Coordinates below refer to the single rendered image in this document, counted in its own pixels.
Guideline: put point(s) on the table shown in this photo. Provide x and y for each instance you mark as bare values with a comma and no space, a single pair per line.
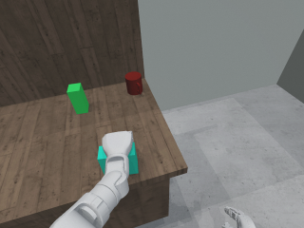
48,152

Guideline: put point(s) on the right robot hand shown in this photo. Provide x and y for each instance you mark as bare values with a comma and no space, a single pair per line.
242,220

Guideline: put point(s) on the left robot hand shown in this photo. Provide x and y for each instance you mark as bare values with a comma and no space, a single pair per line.
117,143

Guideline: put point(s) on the left robot upper arm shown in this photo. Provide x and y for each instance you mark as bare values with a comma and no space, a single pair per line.
74,220

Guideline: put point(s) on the sponge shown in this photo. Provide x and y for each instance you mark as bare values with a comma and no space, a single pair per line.
132,158

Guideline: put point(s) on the robot left forearm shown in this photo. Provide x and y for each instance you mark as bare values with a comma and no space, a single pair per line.
95,206

